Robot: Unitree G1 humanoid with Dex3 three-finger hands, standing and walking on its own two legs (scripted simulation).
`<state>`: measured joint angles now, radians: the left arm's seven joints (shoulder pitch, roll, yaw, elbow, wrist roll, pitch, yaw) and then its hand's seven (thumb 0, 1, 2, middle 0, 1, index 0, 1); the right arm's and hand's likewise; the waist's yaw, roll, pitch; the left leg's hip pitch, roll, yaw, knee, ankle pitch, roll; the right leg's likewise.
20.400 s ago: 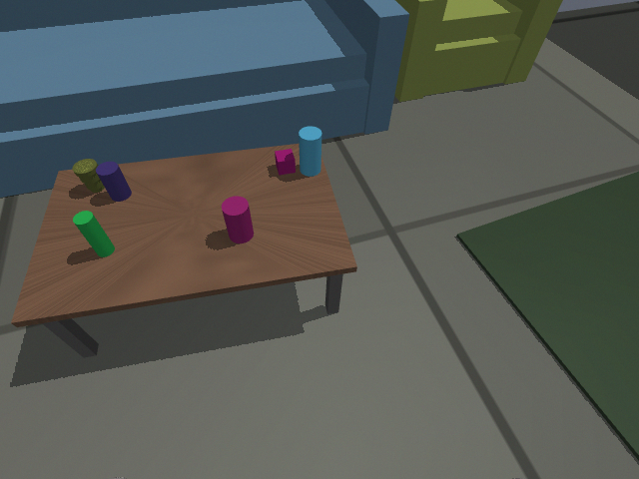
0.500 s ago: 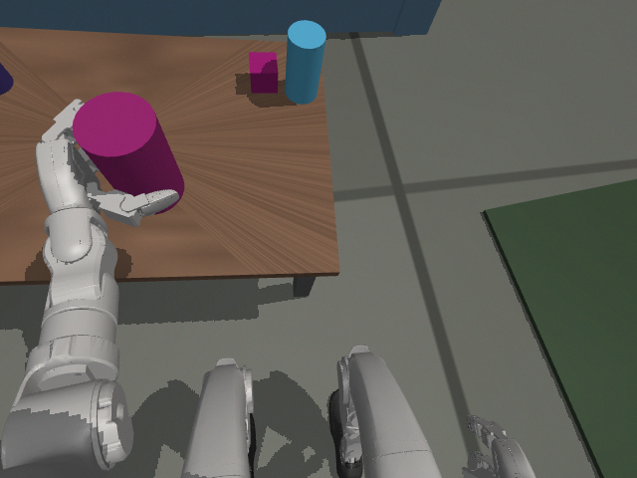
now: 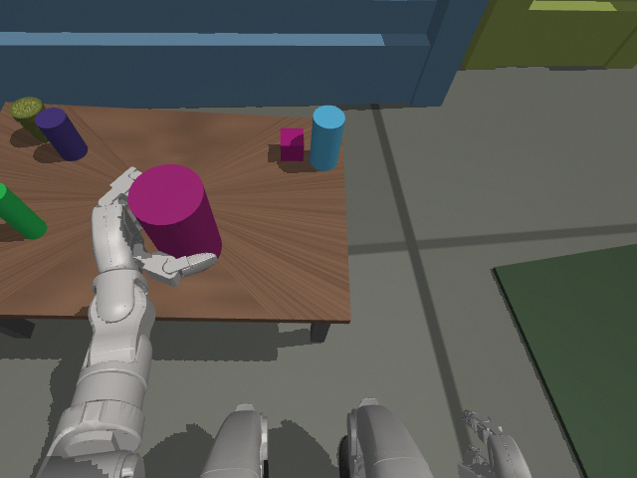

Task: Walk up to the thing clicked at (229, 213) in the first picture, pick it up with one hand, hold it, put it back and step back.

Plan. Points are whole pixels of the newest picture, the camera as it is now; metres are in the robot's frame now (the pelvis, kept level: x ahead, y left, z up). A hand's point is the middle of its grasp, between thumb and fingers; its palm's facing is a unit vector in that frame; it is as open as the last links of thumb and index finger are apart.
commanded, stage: lift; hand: left
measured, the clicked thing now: (181, 223) +0.39 +0.16 +0.05
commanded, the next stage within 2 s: hold in 0.68 s
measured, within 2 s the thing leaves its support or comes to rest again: neither
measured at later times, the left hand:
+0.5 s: hand (166, 214) +0.39 +0.17 +0.07, palm faces +0.18 -0.98 -0.02, open 11.1 cm
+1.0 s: hand (160, 214) +0.38 +0.17 +0.09, palm faces +0.19 -0.98 -0.01, open 11.1 cm
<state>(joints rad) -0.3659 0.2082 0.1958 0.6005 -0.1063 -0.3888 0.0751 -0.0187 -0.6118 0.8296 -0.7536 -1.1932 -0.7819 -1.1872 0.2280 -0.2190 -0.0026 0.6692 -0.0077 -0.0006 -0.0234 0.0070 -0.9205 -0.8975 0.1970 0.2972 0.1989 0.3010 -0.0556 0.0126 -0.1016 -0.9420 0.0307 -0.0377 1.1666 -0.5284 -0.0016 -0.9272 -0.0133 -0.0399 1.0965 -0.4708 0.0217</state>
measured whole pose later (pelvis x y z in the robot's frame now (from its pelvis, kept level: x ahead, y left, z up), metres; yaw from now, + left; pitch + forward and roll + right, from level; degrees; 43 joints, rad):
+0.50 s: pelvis +0.02 +0.00 +0.03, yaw +0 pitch +12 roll -2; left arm -0.26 0.18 0.16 0.52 -0.12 -0.37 0.06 -0.02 -0.61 0.85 -0.75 -1.19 -0.78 -1.18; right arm 0.24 -0.22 -0.02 0.66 0.00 0.01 -0.01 0.01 -0.91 -0.90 0.20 0.30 0.20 0.30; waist -0.04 0.01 -0.07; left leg -0.71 0.03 -0.02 0.99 -0.49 -0.01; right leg -0.71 -0.01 -0.03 0.93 -0.44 0.02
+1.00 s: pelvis +0.02 +0.00 +0.04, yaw +0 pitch +9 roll -2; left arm -0.20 0.16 0.15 0.46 -0.12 -0.35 0.06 -0.02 -0.61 0.82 -0.76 -1.19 -0.79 -1.19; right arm 0.23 -0.21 -0.01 0.66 0.00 0.01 -0.02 0.01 -0.92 -0.90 0.20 0.30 0.20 0.30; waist -0.03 0.01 -0.05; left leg -0.61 0.03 -0.02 0.90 -0.46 -0.01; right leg -0.60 -0.01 -0.03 0.85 -0.41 0.02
